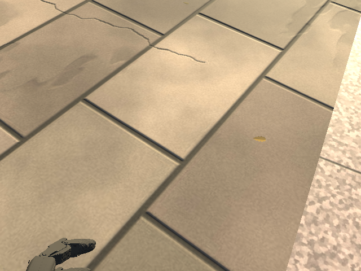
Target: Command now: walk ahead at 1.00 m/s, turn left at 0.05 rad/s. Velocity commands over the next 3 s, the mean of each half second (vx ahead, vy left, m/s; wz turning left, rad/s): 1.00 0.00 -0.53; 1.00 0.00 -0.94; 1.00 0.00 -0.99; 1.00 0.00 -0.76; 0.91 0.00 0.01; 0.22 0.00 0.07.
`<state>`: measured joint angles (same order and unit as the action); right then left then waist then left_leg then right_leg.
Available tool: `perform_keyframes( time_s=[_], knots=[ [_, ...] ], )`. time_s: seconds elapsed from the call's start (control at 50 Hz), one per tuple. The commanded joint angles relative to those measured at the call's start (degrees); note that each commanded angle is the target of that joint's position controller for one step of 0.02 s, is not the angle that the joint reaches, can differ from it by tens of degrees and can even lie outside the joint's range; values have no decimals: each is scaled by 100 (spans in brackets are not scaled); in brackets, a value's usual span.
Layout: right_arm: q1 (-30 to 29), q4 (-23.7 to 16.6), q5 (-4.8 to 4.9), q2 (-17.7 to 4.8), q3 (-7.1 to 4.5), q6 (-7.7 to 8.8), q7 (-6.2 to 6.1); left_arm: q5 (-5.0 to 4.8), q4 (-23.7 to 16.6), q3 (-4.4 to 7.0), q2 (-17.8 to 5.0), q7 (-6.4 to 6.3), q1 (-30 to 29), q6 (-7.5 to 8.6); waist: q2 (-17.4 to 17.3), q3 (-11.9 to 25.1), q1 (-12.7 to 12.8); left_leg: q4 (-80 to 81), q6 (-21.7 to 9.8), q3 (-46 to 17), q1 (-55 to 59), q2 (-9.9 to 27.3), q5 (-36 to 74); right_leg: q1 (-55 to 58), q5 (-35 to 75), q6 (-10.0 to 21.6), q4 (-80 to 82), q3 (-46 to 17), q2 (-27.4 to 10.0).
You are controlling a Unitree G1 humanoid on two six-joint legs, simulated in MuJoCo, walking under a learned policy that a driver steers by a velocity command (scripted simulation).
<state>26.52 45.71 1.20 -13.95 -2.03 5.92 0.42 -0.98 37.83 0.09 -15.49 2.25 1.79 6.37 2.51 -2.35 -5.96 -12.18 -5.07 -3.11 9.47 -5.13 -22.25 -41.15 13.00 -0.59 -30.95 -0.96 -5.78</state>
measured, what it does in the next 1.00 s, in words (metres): walks ahead, turning right: right foot, then left foot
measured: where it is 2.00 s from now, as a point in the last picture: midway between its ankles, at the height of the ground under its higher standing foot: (319, 97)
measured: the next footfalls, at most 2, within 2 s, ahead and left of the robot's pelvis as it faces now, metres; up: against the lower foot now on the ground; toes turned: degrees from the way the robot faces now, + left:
right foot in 0.10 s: +0.33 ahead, -0.13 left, +0.00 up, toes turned -2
left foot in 0.52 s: +0.77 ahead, +0.04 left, +0.00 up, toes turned -29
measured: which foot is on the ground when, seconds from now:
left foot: down 0.00-0.08, up 0.10-0.50, down 0.52-0.98, up 1.00-1.00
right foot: up 0.00-0.08, down 0.10-0.54, up 0.56-0.96, down 0.98-1.00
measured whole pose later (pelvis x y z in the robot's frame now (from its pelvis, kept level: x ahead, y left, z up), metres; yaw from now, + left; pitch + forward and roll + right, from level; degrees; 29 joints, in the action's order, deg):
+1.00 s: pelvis +0.89 -0.22 -0.04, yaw -48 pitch -1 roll +3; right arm 24.6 48.5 -0.4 -17.3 -3.0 4.0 -1.3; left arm -2.8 31.5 2.6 -18.1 4.3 3.0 1.6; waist 1.4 -3.3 -2.7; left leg -40.8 2.6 13.6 10.8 2.4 -19.7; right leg -33.2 -8.4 9.6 -41.4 6.7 1.9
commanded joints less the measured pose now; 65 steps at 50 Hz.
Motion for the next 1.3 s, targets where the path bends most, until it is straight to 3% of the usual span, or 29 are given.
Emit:
perform_keyframes(
  time_s=[0.02,0.08,0.1,0.12,0.14,0.16,0.2,0.26,0.34,0.46,0.5,0.52,0.54,0.56,0.58,0.62,0.7,0.86,0.92,0.96,0.98,1.0,1.02,1.04,1.06,1.08,1.14,1.22,1.3],
  knots=[
    [113,-32,-34,-1023,-240,-80,-69,-71,-595,200,-592,120,-762,146,-661,-475,220,204,-576,-262,-329,1556,3732,565,-287,274,494,338,427],
    [-307,-4,-415,-1334,-293,-276,-111,-226,-195,477,-1144,15,1241,-38,-1318,976,1442,-2343,-236,228,188,1631,7985,2581,-1361,733,-184,783,1004],
    [-593,-169,-478,-1257,-250,-297,-181,-196,118,535,-1323,-53,2566,-161,-1049,1656,2043,-4314,-66,335,-1373,1536,7151,4697,-1781,860,-693,60,526],
    [566,-323,-308,-173,26,-143,-19,-42,282,673,-1796,40,2875,-89,1450,2590,1125,-6989,428,42,-4168,343,1786,7066,-4527,2225,-53,-3488,-858],
    [238,-238,-121,-634,43,73,76,-6,384,587,-1175,34,3087,-94,1366,2958,1478,-7222,264,-539,-4798,118,-128,7418,-5620,2111,1356,-5218,-991],
    [-664,-556,147,-974,-53,197,95,69,327,516,-903,-18,2680,-84,982,1775,1464,-7293,113,-655,-5420,415,59,6762,-5367,1834,1492,-4603,-943],
    [-1629,-878,-35,-806,28,390,47,121,256,488,-864,16,2106,-31,-454,625,1067,-6321,11,-572,-5086,679,335,4762,-3566,1766,1669,-3534,-505],
    [-1383,-867,-184,-681,28,309,32,61,160,412,-630,-14,1708,-39,-189,159,449,-5385,286,-550,-4617,928,320,3498,-2744,1939,1988,-2794,-66],
    [-2575,-1348,-257,-539,140,308,53,-91,148,485,-837,-216,1797,-44,-132,-615,644,-3198,734,-127,-3950,837,1717,1747,-2500,1703,2337,-1999,345],
    [-3032,-1567,18,-929,-81,297,-9,-248,282,611,-957,-341,2354,-170,189,-246,835,-1620,894,-421,-2422,577,2920,2344,-2797,1025,1707,-2295,226],
    [-2050,-1411,81,-1251,-306,306,-73,-118,285,620,-979,-306,2304,-274,298,402,202,-1702,682,-272,-1590,521,1904,2903,-1126,741,261,-2170,324],
    [-780,-1219,103,-1384,-393,258,-123,62,123,534,-793,-260,2061,-316,305,1344,-473,-2208,492,-432,-76,949,1366,2362,-868,520,-1334,-1910,513],
    [271,-1011,-21,-1730,-460,185,-142,174,-32,312,19,-260,2436,-290,-1178,2295,-418,-1964,74,-2225,1709,2056,-561,1017,-3310,414,-3510,-1391,1025],
    [153,-874,-138,-2076,-498,158,4,-338,-327,156,139,-239,3142,-188,-3688,2836,193,-450,-663,-5620,2196,3173,-2813,-466,-4386,361,-5161,-1018,956],
    [-393,-1073,-108,-1363,-383,116,-15,-418,-150,225,-367,-302,2666,-244,-2510,1838,-11,-195,-515,-5131,1489,2848,-3256,-973,-3791,338,-5608,-870,513],
    [-649,-898,-192,-1032,-313,30,-45,-80,-267,296,-615,-264,1457,-290,-581,602,-96,-443,-207,-2779,-22,2390,-342,-760,-3236,365,-5230,-519,106],
    [-1176,-527,-122,-479,-187,93,-28,-216,-537,313,-325,-99,1202,-561,-819,-19,478,-77,-220,-1050,-1307,2013,999,-416,-3115,368,-4512,-538,-413],
    [-888,-222,-164,-1224,-318,117,-116,-84,-960,222,-354,200,-195,-411,-58,-743,296,571,144,1230,-1264,1660,3102,-73,-744,505,-1783,470,6],
    [-584,-181,-186,-1733,-406,-10,-202,-142,-1020,388,-736,285,-158,-370,-656,-281,623,-470,398,1591,-595,1728,7511,1049,-1188,769,-1335,1247,810],
    [-884,-327,-166,-2003,-483,-145,-253,-208,-682,649,-1197,246,1429,-471,-1098,553,1606,-2556,317,1535,-833,1960,9338,2827,-1880,1076,-1512,1221,1094],
    [-1266,-504,-123,-1902,-459,-120,-226,-192,-217,877,-1576,153,2991,-547,-838,1134,2353,-4465,327,1459,-2035,1736,8329,4980,-1503,1386,-963,661,970],
    [-1518,-620,-151,-1038,-225,59,-176,-232,20,950,-1781,2,3263,-658,923,886,2208,-7360,552,1390,-3865,390,1222,6195,-1277,1725,-581,-509,431],
    [-387,-1153,-26,-605,6,354,-66,-5,-442,800,-2020,25,2371,-483,1824,2231,924,-8720,611,-180,-5819,-13,-1042,7456,-3677,3149,534,-4452,-906],
    [-1276,-1262,72,-1250,-66,542,4,40,-567,763,-1450,-8,2453,-402,552,2290,1478,-8110,337,-771,-6002,347,-289,7031,-5479,2789,1531,-5156,-950],
    [-1738,-1428,213,-1228,-80,566,-9,107,-464,718,-1343,6,2339,-271,-159,1005,1175,-7388,284,-631,-6062,480,-50,5810,-5265,2471,1917,-4841,-860],
    [-1697,-1284,64,-1099,-59,512,-79,88,-441,659,-1160,30,1943,-164,-937,567,797,-6736,300,-656,-5574,787,192,4777,-4530,2223,1866,-4296,-662],
    [-1347,-1092,-149,-1109,-130,226,-69,70,-481,556,-893,-66,1302,-136,-557,-79,240,-5593,653,-653,-4528,1031,334,2765,-3296,2115,1909,-2997,67],
    [-2583,-1531,-282,-581,40,178,-41,-59,-309,573,-930,-285,1412,-187,-319,-502,647,-3286,983,-119,-3568,821,2011,1210,-2660,1789,1910,-1874,708],
    [-2996,-1713,16,-786,-102,208,19,-182,-71,658,-1041,-348,1827,-236,116,-138,978,-2001,1084,-352,-2571,533,3095,1554,-3501,1311,1535,-2199,623]
  ],
)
